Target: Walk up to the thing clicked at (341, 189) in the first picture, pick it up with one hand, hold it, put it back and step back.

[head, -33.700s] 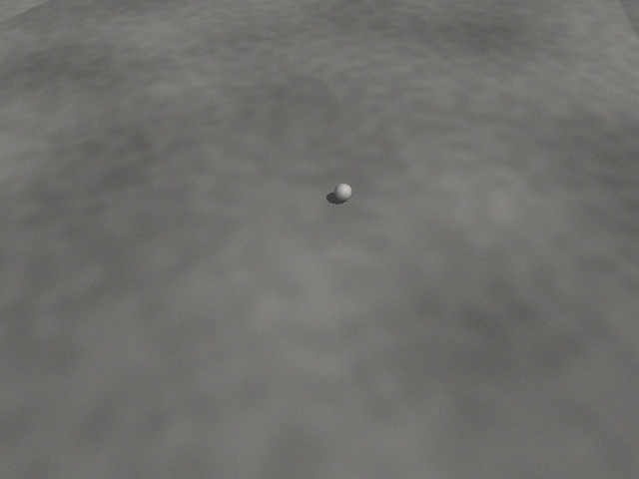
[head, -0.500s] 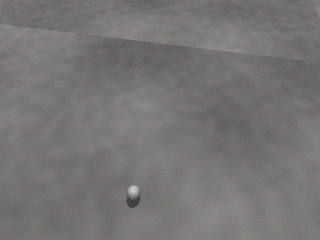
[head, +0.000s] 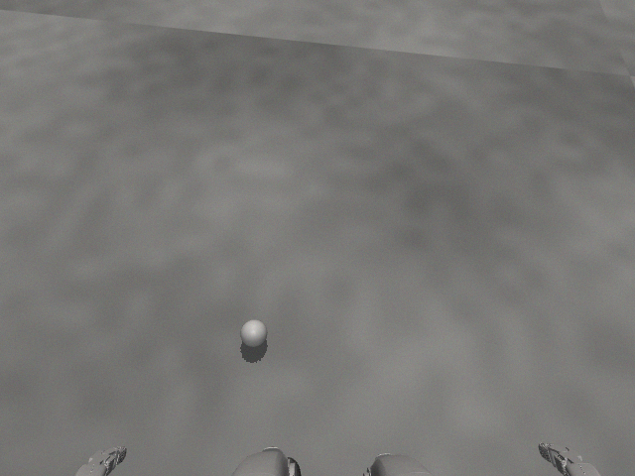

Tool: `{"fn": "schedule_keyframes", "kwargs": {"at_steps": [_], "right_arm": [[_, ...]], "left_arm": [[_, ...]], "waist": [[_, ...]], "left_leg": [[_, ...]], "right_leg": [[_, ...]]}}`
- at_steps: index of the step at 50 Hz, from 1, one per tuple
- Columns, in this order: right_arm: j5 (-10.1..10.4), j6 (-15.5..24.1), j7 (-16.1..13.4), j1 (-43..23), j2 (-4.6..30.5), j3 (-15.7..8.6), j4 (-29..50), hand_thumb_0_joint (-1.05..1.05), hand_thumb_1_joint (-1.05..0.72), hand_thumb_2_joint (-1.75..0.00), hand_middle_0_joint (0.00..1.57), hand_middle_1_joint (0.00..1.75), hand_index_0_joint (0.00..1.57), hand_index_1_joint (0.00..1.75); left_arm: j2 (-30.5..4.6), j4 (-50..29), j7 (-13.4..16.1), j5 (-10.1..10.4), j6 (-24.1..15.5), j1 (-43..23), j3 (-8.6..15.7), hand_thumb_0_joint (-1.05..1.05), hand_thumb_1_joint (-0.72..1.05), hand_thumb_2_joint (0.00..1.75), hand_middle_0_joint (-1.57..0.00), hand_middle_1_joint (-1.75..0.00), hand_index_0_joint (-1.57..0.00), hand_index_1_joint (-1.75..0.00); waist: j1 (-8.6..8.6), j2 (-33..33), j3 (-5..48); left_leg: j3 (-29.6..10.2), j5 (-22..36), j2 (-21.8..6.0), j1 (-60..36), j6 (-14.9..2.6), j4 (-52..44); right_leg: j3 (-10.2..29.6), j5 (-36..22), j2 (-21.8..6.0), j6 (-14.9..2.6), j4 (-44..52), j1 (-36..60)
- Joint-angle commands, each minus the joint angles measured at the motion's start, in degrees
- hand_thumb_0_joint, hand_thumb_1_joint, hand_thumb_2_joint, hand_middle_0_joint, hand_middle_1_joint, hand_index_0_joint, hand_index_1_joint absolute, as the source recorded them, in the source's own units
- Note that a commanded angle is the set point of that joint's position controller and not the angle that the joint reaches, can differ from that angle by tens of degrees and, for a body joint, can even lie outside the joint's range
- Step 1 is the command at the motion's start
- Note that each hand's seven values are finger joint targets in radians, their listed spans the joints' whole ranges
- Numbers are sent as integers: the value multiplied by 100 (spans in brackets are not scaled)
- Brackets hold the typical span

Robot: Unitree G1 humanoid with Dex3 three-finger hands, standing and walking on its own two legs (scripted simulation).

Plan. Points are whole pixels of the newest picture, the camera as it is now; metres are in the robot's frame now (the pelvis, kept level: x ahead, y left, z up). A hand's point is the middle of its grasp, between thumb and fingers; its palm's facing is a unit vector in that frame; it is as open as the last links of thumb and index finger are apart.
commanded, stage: step back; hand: left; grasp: from above
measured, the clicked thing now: (253, 333) +0.53 +0.21 -0.72
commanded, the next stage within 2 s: none
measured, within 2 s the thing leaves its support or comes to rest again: neither
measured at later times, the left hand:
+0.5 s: hand out of the picture -0.02 +0.28 -0.15, palm faces +0.04 -0.93 -0.37, open 7.4 cm
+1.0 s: hand out of the picture -0.22 +0.24 -0.13, palm faces +0.00 -0.90 -0.43, open 7.4 cm
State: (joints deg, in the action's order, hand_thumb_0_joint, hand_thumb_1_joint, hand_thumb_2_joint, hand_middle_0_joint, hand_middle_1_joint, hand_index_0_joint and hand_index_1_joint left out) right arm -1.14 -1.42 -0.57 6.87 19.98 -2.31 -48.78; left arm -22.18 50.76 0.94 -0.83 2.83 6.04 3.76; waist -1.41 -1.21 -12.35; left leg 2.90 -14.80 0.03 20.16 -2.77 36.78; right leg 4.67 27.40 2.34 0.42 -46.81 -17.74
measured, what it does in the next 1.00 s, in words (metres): walks backwards: right foot, then left foot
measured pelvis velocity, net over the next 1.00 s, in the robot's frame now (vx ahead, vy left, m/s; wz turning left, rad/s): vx -0.30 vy -0.03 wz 0.01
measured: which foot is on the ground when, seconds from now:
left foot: down 0.00-0.06, up 0.08-0.36, down 0.38-0.82, up 0.84-1.00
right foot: up 0.00-0.02, down 0.04-0.40, up 0.42-0.76, down 0.78-1.00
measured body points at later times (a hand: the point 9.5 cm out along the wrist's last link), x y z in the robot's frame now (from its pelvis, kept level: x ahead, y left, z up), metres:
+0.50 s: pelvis -0.13 +0.01 +0.00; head -0.07 +0.04 +0.45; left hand -0.02 +0.33 -0.12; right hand -0.03 -0.30 -0.10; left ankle -0.12 +0.11 -0.72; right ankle -0.10 -0.13 -0.66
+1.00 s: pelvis -0.30 -0.03 +0.00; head -0.25 -0.05 +0.45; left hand -0.22 +0.28 -0.10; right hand -0.20 -0.36 -0.12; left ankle -0.30 +0.10 -0.66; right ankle -0.26 -0.16 -0.72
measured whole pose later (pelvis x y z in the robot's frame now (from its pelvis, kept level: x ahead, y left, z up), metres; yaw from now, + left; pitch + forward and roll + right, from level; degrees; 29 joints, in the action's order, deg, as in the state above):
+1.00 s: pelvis -0.30 -0.03 +0.00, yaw +1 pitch -2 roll +1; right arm -0.3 -2.8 -1.2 11.1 24.0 -3.4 -49.2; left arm -20.4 46.9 0.5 -2.7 2.8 11.7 3.9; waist 0.9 1.2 -8.3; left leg -6.7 -27.7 6.2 26.8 1.1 62.8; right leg 1.4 16.2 -1.7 -0.2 -36.7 -18.4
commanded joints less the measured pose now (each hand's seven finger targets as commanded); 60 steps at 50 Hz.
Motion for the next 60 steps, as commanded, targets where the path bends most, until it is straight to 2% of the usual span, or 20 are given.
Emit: {"fn": "schedule_keyframes", "kwargs": {"at_steps": [1, 2, 4, 5, 8, 15, 18, 21, 24, 33, 38, 39, 41, 42, 45, 53, 55, 56, 58, 60], "right_arm": [[69, 17, -76, -166, 1654, -414, 419, 0, -90, -90, 20, 30, 20, 30], [114, 4, -62, -83, 1482, -352, 399, 0, -90, -90, 20, 30, 20, 30], [146, -32, -107, -287, 1280, -343, 414, 0, -90, -90, 20, 30, 20, 30], [119, -54, -107, -97, 1411, -364, 305, 0, -90, -90, 20, 30, 20, 30], [175, -10, -95, 326, 1331, -307, 140, 0, -90, -90, 20, 30, 20, 30], [64, 72, -104, 377, 1188, -264, 296, 0, -90, -90, 20, 30, 20, 30], [-22, 139, -70, 839, 1225, -360, 108, 0, -90, -90, 20, 30, 20, 30], [-105, 159, -2, 323, 2375, -615, 372, 0, -90, -90, 20, 30, 20, 30], [-98, 177, -93, -186, 1708, -401, 429, 0, -90, -90, 20, 30, 20, 30], [-62, 124, -143, 243, 1664, -450, 596, 0, -90, -90, 20, 30, 20, 30], [20, -23, -82, -122, 1802, -488, 704, 0, -90, -90, 20, 30, 20, 30], [57, -36, -69, -57, 1573, -419, 705, 0, -90, -90, 20, 30, 20, 30], [91, -34, -169, -334, 1368, -416, 817, 0, -90, -90, 20, 30, 20, 30], [82, -60, -170, -260, 1523, -454, 728, 0, -90, -90, 20, 30, 20, 30], [129, -3, -138, 406, 1375, -389, 432, 0, -90, -90, 20, 30, 20, 30], [-18, 78, -101, 640, 1184, -334, 330, 0, -90, -90, 20, 30, 20, 30], [-50, 113, -99, 992, 1281, -410, 156, 0, -90, -90, 20, 30, 20, 30], [-121, 126, -104, 939, 1637, -501, 180, 0, -90, -90, 20, 30, 20, 30], [-120, 132, -40, 389, 2445, -646, 416, 0, -90, -90, 20, 30, 20, 30], [-137, 158, -113, -11, 1893, -436, 388, 0, -90, -90, 20, 30, 20, 30]], "left_arm": [[-890, -182, 9, -71, -208, 896, 353, 0, 90, 90, -20, -30, -20, -30], [-1127, -239, 14, -139, -253, 862, 408, 0, 90, 90, -20, -30, -20, -30], [-1945, -554, -10, -108, -251, 329, 575, 0, 90, 90, -20, -30, -20, -30], [-1756, -751, 1, -128, -284, 100, 545, 0, 90, 90, -20, -30, -20, -30], [-1293, -859, 69, -83, -269, -317, 445, 0, 90, 90, -20, -30, -20, -30], [-1252, -998, 95, -105, -162, 312, 400, 0, 90, 90, -20, -30, -20, -30], [-1273, -1111, 30, -6, -61, 167, 359, 0, 90, 90, -20, -30, -20, -30], [-1185, -1204, 122, -54, -76, -357, 420, 0, 90, 90, -20, -30, -20, -30], [-1049, -909, 104, 83, -37, 295, 405, 0, 90, 90, -20, -30, -20, -30], [-986, -904, 16, 2, -91, 491, 407, 0, 90, 90, -20, -30, -20, -30], [-977, -352, -57, -58, -163, 1472, 439, 0, 90, 90, -20, -30, -20, -30], [-1186, -404, -54, -146, -189, 1374, 501, 0, 90, 90, -20, -30, -20, -30], [-2253, -805, -51, -179, -169, 703, 721, 0, 90, 90, -20, -30, -20, -30], [-2016, -949, -23, -148, -207, 402, 647, 0, 90, 90, -20, -30, -20, -30], [-1434, -1049, 47, -184, -223, -337, 517, 0, 90, 90, -20, -30, -20, -30], [-1335, -1078, 115, -103, -102, 224, 430, 0, 90, 90, -20, -30, -20, -30], [-1242, -1120, 71, -43, -15, 163, 349, 0, 90, 90, -20, -30, -20, -30], [-1034, -1133, 42, -22, -2, 313, 289, 0, 90, 90, -20, -30, -20, -30], [-1242, -1172, 129, -47, -3, -334, 432, 0, 90, 90, -20, -30, -20, -30], [-1113, -913, 119, 75, 51, 16, 418, 0, 90, 90, -20, -30, -20, -30]], "waist": [[302, 847, 1830], [236, 351, 1773], [401, -1484, 1187], [283, -1064, 1016], [52, -580, 989], [377, -1009, 1627], [71, -658, 1679], [-281, 1425, 1348], [285, 744, 1252], [-87, 1131, 1539], [316, 1197, 1920], [288, 775, 1730], [562, -1661, 1106], [387, -1192, 852], [-45, -780, 860], [279, -1049, 1509], [136, -644, 1611], [205, 172, 1607], [-138, 1405, 1277], [261, 480, 1202]], "left_leg": [[-1475, 1860, -1256, -750, -647, -392], [-1322, 1160, -947, -48, -316, -141], [-645, -2091, 566, 541, 228, 2208], [-1187, -2095, 533, 378, 274, 3013], [-1194, -1394, 738, 498, 300, 3317], [-579, -1424, 198, 308, 320, 410], [-400, 441, 121, -911, 186, -1366], [-3543, 1782, -2329, -163, -1483, -1897], [-1907, 2654, -1489, -800, -928, -1284], [-1683, 2571, -1569, -1568, -1221, -933], [-1330, 1142, -1116, -477, -576, -544], [-1237, 395, -819, 287, -231, -239], [-873, -2034, 489, 943, 343, 2347], [-1397, -1897, 377, 755, 348, 3052], [-1169, -1168, 696, 657, 317, 3293], [-389, -1104, 172, 78, 267, -95], [-368, 320, 143, -807, 151, -1406], [-1694, 635, -773, -1271, -174, -1549], [-3856, 1151, -2422, 221, -1628, -2053], [-2324, 1931, -1632, 30, -1110, -1542]], "right_leg": [[-341, -1376, -155, -280, 1945, 902], [331, -1716, -552, -434, 2181, 1250], [2724, -2444, -2565, -1934, 2945, 27], [2720, -2734, -2587, -1974, 2881, -300], [1067, -3467, -1607, -1383, 2379, 0], [877, -4121, -1572, -1261, 1642, 1595], [592, -3273, -1233, -794, 1126, 674], [450, 1026, 308, -124, -1535, -609], [771, 293, 381, -220, -2569, -1168], [156, 276, 17, 170, -695, -721], [-530, -1202, -90, -185, 2121, 1042], [115, -1146, -430, -318, 2251, 1255], [2920, -878, -2671, -1803, 3128, -427], [2732, -994, -2674, -1816, 3167, -905], [849, -2318, -1544, -1142, 2337, -505], [753, -3430, -1647, -1111, 1513, 1162], [503, -2884, -1359, -728, 979, 568], [269, -1785, -909, -427, 448, -388], [360, 971, 75, -119, -1904, -566], [875, 478, 302, -220, -2731, -789]]}}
